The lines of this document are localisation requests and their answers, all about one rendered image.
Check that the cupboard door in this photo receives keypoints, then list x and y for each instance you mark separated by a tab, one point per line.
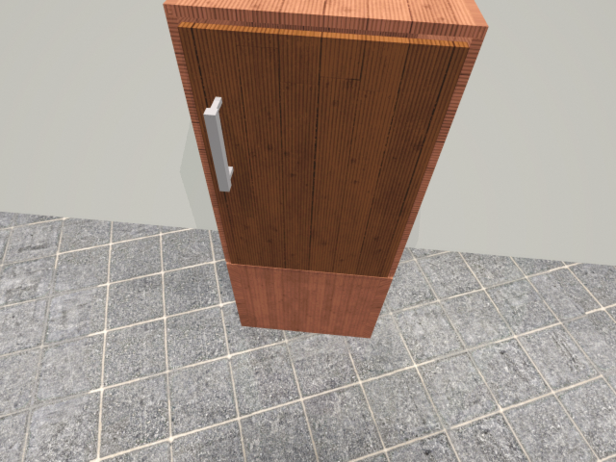
329	136

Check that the handle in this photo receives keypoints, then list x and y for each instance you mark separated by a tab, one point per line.
215	136

